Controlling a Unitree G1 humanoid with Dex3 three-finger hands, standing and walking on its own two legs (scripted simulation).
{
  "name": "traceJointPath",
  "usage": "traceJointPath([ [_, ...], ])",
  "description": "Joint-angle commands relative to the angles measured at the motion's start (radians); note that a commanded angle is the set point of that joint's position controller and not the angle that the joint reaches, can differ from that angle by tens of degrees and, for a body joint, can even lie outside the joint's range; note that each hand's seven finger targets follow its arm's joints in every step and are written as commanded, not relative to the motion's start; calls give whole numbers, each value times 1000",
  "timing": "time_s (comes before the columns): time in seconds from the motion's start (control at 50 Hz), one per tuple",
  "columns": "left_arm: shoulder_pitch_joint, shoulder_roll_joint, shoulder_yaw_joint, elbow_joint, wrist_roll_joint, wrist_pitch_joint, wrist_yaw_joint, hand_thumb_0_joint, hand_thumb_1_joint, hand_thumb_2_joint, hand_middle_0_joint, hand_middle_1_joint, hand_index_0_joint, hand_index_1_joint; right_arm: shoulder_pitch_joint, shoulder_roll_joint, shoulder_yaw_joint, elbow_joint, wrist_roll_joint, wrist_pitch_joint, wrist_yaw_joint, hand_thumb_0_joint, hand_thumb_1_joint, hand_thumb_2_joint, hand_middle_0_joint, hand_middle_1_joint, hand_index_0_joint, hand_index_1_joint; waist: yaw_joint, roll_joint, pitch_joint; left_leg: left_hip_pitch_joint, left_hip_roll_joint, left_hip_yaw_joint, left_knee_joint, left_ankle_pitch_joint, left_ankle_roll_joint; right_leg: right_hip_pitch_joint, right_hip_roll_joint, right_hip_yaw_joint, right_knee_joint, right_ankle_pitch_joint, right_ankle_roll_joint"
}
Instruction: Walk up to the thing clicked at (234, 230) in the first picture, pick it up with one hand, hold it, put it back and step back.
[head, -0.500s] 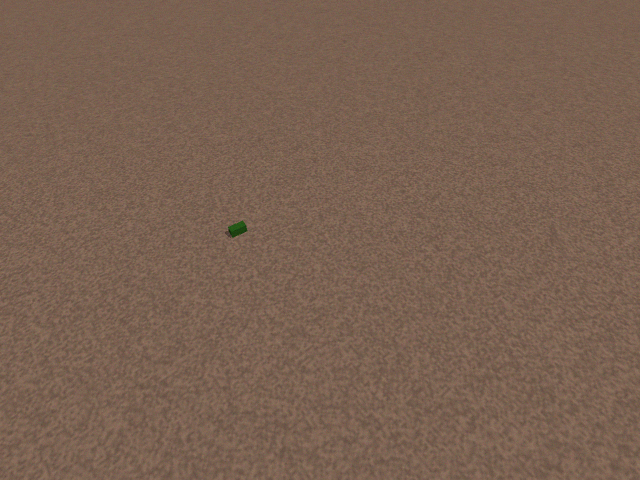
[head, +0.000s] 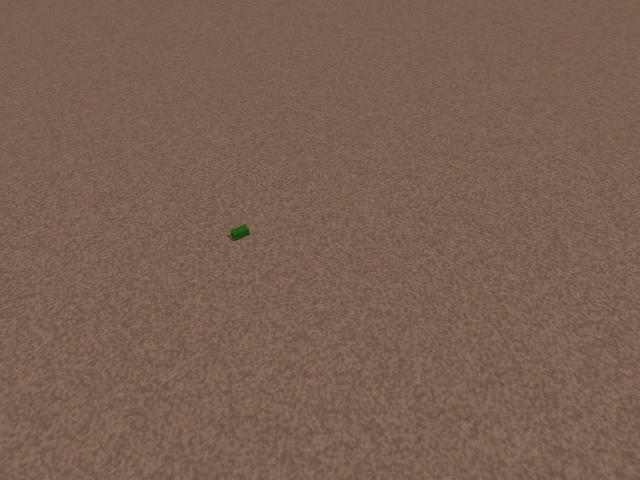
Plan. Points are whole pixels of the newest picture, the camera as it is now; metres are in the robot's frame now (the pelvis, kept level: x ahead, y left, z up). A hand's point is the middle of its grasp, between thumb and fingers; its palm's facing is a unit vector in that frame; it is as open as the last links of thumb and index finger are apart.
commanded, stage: stand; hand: left
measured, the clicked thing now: (240, 232) +1.23 +0.38 -0.76
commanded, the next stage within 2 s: walk up in 0.62 s
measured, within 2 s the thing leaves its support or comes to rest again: neither
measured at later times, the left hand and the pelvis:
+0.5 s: hand out of the picture +0.07 +0.25 -0.16, palm faces -0.02 -0.94 -0.33, open 7.4 cm; pelvis +0.00 +0.00 +0.00, yaw +0 degrees
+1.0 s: hand out of the picture +0.07 +0.34 -0.18, palm faces +0.20 -0.92 -0.35, open 7.4 cm; pelvis +0.08 +0.04 -0.03, yaw +14 degrees
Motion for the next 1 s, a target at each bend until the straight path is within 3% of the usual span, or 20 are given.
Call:
traceJointPath([
  [0.0, -33, 211, 41, -59, 2, -19, 18, 0, 900, 900, -200, -300, -200, -300, -30, -206, -38, -55, -4, -23, -16, 0, -900, -900, 200, 300, 200, 300, -4, -5, -83, 12, 130, -97, -48, 184, 17, 24, -116, 78, -36, 153, -41],
  [0.4, -14, 209, 37, -58, 2, -21, 17, 0, 900, 900, -200, -300, -200, -300, -29, -212, -39, -53, -4, -23, -12, 0, -900, -900, 200, 300, 200, 300, -1, -4, -72, 14, 132, -106, -53, 167, 18, 17, -115, 75, -45, 126, -40],
  [0.52, -7, 213, 40, -55, 4, -20, 16, 0, 900, 900, -200, -300, -200, -300, -22, -212, -38, -49, -3, -21, -11, 0, -900, -900, 200, 300, 200, 300, -3, -7, -53, 0, 125, -111, -69, 94, 15, -1, -110, 76, -55, 72, -39],
  [0.58, -2, 208, 40, -55, 4, -19, 15, 0, 900, 900, -200, -300, -200, -300, -25, -217, -39, -49, -4, -21, -12, 0, -900, -900, 200, 300, 200, 300, 1, 3, -65, 7, 128, -108, -61, 116, 21, 10, -117, 78, -50, 110, -43],
  [0.6, 4, 337, 129, -140, 27, -31, -22, 0, 900, 900, -200, -300, -200, -300, 53, -310, -112, -123, -6, -30, 14, 0, -900, -900, 200, 300, 200, 300, 17, -46, -119, -116, 96, -221, -5, -345, 99, 72, -62, 9, 89, -375, -65],
  [0.62, -9, 317, 133, -146, 39, -28, -33, 0, 900, 900, -200, -300, -200, -300, 20, -317, -118, -131, -16, -29, 26, 0, -900, -900, 200, 300, 200, 300, 34, 4, -21, -256, 112, -267, -22, -428, 98, 30, -64, 25, 148, -444, -78],
  [0.66, 45, 280, 142, -186, 42, -31, -49, 0, 900, 900, -200, -300, -200, -300, -25, -295, -124, -194, -22, -37, 34, 0, -900, -900, 200, 300, 200, 300, 72, 17, 15, -333, 106, -273, 20, -362, 87, 1, -93, 65, 142, -428, -107],
  [0.68, 101, 286, 153, -185, 40, -34, -51, 0, 900, 900, -200, -300, -200, -300, -61, -272, -126, -229, -27, -40, 37, 0, -900, -900, 200, 300, 200, 300, 112, -4, 24, -459, 63, -205, 75, -307, 44, 107, -126, 94, 59, -443, -129],
  [0.7, 172, 326, 171, -175, 47, -35, -47, 0, 900, 900, -200, -300, -200, -300, -125, -231, -120, -270, -28, -43, 37, 0, -900, -900, 200, 300, 200, 300, 165, -110, 11, -642, -32, -27, 228, -217, -20, 291, -225, 178, -110, -511, -179],
  [0.72, 140, 373, 189, -196, 58, -38, -44, 0, 900, 900, -200, -300, -200, -300, -105, -209, -117, -288, -34, -43, 35, 0, -900, -900, 200, 300, 200, 300, 152, -267, 3, -673, 19, 32, 520, -240, 3, 234, -440, 369, -217, -506, -258],
  [0.74, 49, 382, 189, -245, 58, -45, -43, 0, 900, 900, -200, -300, -200, -300, -59, -253, -127, -289, -30, -43, 38, 0, -900, -900, 200, 300, 200, 300, 99, -180, 34, -630, 117, -30, 546, -255, 1, 152, -512, 404, -219, -494, -296],
  [0.76, 23, 344, 178, -267, 52, -49, -44, 0, 900, 900, -200, -300, -200, -300, -4, -289, -135, -270, -19, -47, 50, 0, -900, -900, 200, 300, 200, 300, 69, -95, 40, -562, 137, -58, 540, -246, 9, 106, -458, 325, -210, -498, -287],
  [0.82, -19, 347, 174, -287, 63, -54, -56, 0, 900, 900, -200, -300, -200, -300, 87, -261, -144, -260, -14, -60, 74, 0, -900, -900, 200, 300, 200, 300, 26, -167, 38, -396, 140, -18, 351, -229, 19, 67, -327, 73, -114, -354, -218],
  [0.86, -43, 334, 165, -306, 50, -41, -69, 0, 900, 900, -200, -300, -200, -300, 190, -244, -154, -227, -16, -65, 73, 0, -900, -900, 200, 300, 200, 300, -22, -103, -6, -129, 50, 110, 202, -31, 7, -71, -219, -118, 55, -280, -162],
  [0.88, -35, 298, 155, -315, 48, -33, -75, 0, 900, 900, -200, -300, -200, -300, 305, -262, -173, -186, -22, -66, 60, 0, -900, -900, 200, 300, 200, 300, -73, -5, -73, 97, -2, 132, 192, 15, 11, -197, -168, -184, 242, -197, -138],
  [0.9, 3, 245, 139, -323, 44, -23, -77, 0, 900, 900, -200, -300, -200, -300, 445, -318, -199, -159, -29, -70, 38, 0, -900, -900, 200, 300, 200, 300, -139, 162, -141, 324, 3, 41, 172, -99, 51, -364, -100, -218, 551, -181, -116],
  [0.92, -1, 166, 118, -358, 43, -20, -80, 0, 900, 900, -200, -300, -200, -300, 511, -432, -217, -178, -41, -75, 17, 0, -900, -900, 200, 300, 200, 300, -161, 378, -104, 352, 241, -434, -17, -418, 134, -625, 26, -157, 813, -431, -76],
  [0.94, -50, 262, 128, -387, 38, -22, -79, 0, 900, 900, -200, -300, -200, -300, 434, -489, -215, -229, -15, -78, 21, 0, -900, -900, 200, 300, 200, 300, -140, 255, -108, 209, 396, -828, -176, -592, 265, -644, -5, 45, 864, -416, -74],
  [0.96, -75, 320, 127, -385, 35, -23, -74, 0, 900, 900, -200, -300, -200, -300, 342, -464, -204, -257, 2, -79, 14, 0, -900, -900, 200, 300, 200, 300, -99, 94, -23, 145, 418, -783, -186, -548, 280, -672, -71, 108, 877, -326, -66],
  [0.98, -17, 314, 130, -352, 21, -22, -70, 0, 900, 900, -200, -300, -200, -300, 284, -419, -180, -279, 1, -86, 9, 0, -900, -900, 200, 300, 200, 300, -44, 44, 7, 126, 378, -616, -107, -411, 257, -657, -113, 110, 870, -256, -59],
])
